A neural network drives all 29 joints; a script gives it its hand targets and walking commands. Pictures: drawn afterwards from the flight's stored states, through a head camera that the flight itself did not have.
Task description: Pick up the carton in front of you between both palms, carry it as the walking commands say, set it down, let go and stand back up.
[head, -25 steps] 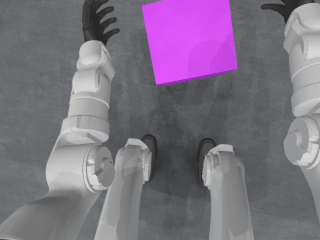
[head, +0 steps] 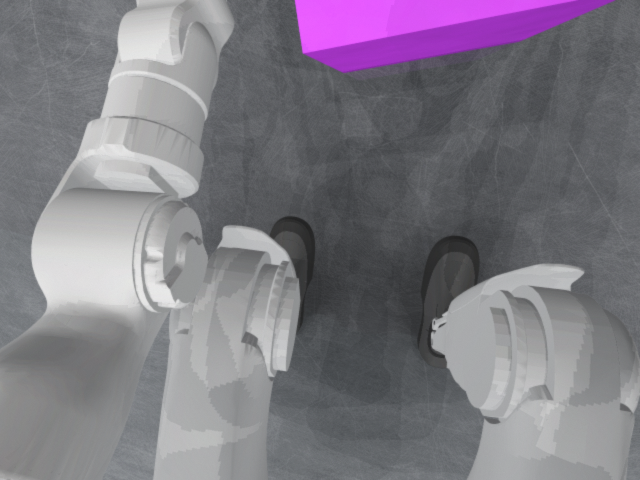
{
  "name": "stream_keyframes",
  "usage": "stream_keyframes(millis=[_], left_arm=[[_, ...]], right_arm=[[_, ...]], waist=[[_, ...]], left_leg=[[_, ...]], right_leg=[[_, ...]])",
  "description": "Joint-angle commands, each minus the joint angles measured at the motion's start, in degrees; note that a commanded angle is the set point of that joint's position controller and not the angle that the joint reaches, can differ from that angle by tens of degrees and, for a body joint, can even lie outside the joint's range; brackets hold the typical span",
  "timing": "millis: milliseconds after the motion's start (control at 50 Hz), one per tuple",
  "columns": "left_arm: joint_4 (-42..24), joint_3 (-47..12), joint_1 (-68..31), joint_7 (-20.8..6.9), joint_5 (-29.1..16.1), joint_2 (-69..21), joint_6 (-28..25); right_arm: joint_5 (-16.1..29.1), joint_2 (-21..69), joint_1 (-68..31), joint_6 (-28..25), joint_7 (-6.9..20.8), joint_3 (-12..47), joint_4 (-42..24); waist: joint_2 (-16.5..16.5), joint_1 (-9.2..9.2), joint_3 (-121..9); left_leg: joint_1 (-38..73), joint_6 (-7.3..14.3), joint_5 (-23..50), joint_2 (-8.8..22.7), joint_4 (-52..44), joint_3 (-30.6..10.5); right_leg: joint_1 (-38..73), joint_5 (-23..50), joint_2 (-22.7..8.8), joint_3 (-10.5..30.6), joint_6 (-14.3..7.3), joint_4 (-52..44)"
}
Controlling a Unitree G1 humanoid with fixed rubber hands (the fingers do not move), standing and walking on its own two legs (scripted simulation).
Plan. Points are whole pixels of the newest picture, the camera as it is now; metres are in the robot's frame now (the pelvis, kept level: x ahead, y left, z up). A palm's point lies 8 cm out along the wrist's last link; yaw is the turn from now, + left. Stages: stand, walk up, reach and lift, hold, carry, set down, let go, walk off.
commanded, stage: reach and lift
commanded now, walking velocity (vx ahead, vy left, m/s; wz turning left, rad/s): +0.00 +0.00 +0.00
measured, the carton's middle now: out of the picture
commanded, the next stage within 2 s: none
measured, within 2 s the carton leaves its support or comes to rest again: leaves its support in 0.82 s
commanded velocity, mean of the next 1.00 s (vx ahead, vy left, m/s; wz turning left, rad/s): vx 0.00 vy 0.00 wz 0.00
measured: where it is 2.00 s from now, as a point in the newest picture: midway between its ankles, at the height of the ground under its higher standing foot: (359, 309)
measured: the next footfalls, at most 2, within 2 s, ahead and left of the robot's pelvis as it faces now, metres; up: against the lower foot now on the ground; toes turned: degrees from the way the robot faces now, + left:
none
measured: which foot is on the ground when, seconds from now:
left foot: down 0.00-1.00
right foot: down 0.00-1.00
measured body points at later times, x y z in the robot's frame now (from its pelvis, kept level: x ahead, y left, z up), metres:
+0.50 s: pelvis +0.00 +0.00 +0.00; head +0.39 -0.04 +0.21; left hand +0.58 +0.12 -0.18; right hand +0.61 -0.18 -0.19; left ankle +0.13 +0.13 -0.34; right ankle +0.11 -0.11 -0.34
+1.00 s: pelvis +0.01 +0.01 +0.01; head +0.35 -0.06 +0.30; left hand +0.56 +0.12 -0.10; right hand +0.58 -0.19 -0.11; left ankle +0.13 +0.14 -0.34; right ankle +0.11 -0.11 -0.34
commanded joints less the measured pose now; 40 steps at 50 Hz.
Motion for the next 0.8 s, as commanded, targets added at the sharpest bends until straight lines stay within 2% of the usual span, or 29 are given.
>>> stream_keyframes(millis=[0,100,200,260,320,380,420,460,480,520,580,640,680,780], left_arm=[[-7.33,-0.40,-16.29,0.33,-0.30,8.17,-1.93],[-6.97,-1.43,-12.93,0.64,-1.38,5.71,-1.83],[-5.05,0.64,-8.48,0.60,0.68,3.74,-1.65],[-6.17,1.62,-9.35,0.62,1.76,4.07,-1.98],[-7.03,0.56,-11.13,0.60,0.88,3.01,-2.00],[-6.68,-0.94,-13.44,-0.14,0.08,-1.27,-1.55],[-6.45,-0.15,-14.49,-0.72,1.47,-4.46,-1.28],[-5.71,2.22,-14.80,-1.69,4.85,-9.35,-0.75],[-7.43,0.86,-19.01,-4.18,5.73,-20.99,-0.11],[-6.95,-0.43,-24.44,-9.45,8.46,-37.14,2.19],[-8.54,-2.28,-26.09,-15.07,8.40,-48.00,4.76],[-9.82,-3.79,-25.71,-16.96,6.78,-51.74,5.52],[-11.24,-5.73,-26.26,-17.23,5.05,-53.71,5.66],[-17.45,-12.13,-29.39,-16.59,-0.03,-58.97,6.27]], right_arm=[[0.98,-6.70,-22.91,-1.95,-0.14,-0.02,-7.57],[0.27,-4.98,-18.26,-1.76,0.01,0.53,-4.76],[-1.68,-2.81,-14.77,-1.63,0.60,-1.12,-3.53],[-2.12,-2.66,-15.78,-1.99,0.62,-1.72,-5.17],[-1.49,-1.64,-17.86,-2.06,0.34,-0.66,-6.62],[-0.83,2.91,-19.88,-1.64,0.81,1.28,-6.68],[-1.93,6.21,-20.37,-1.27,1.36,0.96,-6.49],[-3.03,13.26,-20.39,-0.42,2.97,0.82,-5.42],[-2.76,26.15,-23.37,0.20,5.34,2.51,-6.43],[-4.71,44.20,-22.56,1.35,10.26,2.22,-6.90],[-7.08,57.18,-17.41,3.38,14.65,-1.13,-10.22],[-7.95,61.30,-15.07,4.37,15.80,-2.12,-13.06],[-7.29,63.49,-15.28,4.75,16.00,-1.26,-15.73],[-2.80,69.81,-19.69,5.22,14.90,4.09,-27.23]], waist=[[-9.14,2.25,-77.00],[-9.58,1.14,-79.25],[-9.34,1.41,-73.48],[-9.38,1.55,-72.83],[-9.92,1.18,-73.75],[-10.64,0.63,-72.25],[-10.28,0.23,-70.40],[-9.92,1.20,-67.34],[-10.43,1.45,-65.61],[-10.08,0.42,-61.40],[-8.55,-0.39,-60.53],[-7.21,-1.64,-62.74],[-7.00,-2.02,-67.00],[-9.17,-1.90,-88.15]], left_leg=[[30.28,1.12,21.90,0.29,-4.92,6.36],[33.60,0.93,24.81,-1.01,-3.98,6.34],[32.22,0.96,23.69,-1.76,-4.58,5.64],[32.36,1.10,23.40,-1.85,-4.59,5.43],[33.20,1.21,22.63,-2.01,-4.71,5.51],[32.15,1.22,20.06,-2.58,-4.99,5.69],[32.53,1.19,18.53,-3.15,-5.20,5.72],[33.59,1.51,17.37,-3.69,-5.56,5.82],[33.11,2.01,16.90,-4.34,-5.68,5.63],[30.20,2.31,16.10,-4.92,-4.46,5.73],[27.43,2.80,16.07,-5.36,-3.64,6.52],[26.44,3.05,17.76,-5.31,-3.09,6.56],[26.61,3.17,19.52,-5.44,-2.64,6.79],[28.28,3.25,25.75,-5.84,-2.65,7.74]], right_leg=[[42.95,22.46,-0.64,1.78,1.83,-8.22],[43.60,24.90,-0.46,0.70,1.79,-7.17],[36.94,21.65,-0.36,0.15,1.97,-7.86],[35.37,20.49,-0.33,0.21,2.04,-7.96],[36.55,19.30,-0.19,0.20,2.01,-8.32],[38.19,17.44,0.13,0.37,1.85,-8.91],[38.30,15.91,0.51,0.23,1.82,-9.19],[37.32,14.77,1.09,-0.09,1.95,-9.22],[36.65,14.59,1.81,0.07,1.62,-9.56],[34.03,15.17,3.03,-0.66,1.07,-8.84],[31.67,15.89,4.04,-2.32,0.76,-8.34],[30.98,18.63,4.09,-2.55,0.58,-8.22],[33.21,21.38,4.16,-2.61,0.46,-7.90],[48.00,32.79,4.44,-2.45,0.75,-7.45]])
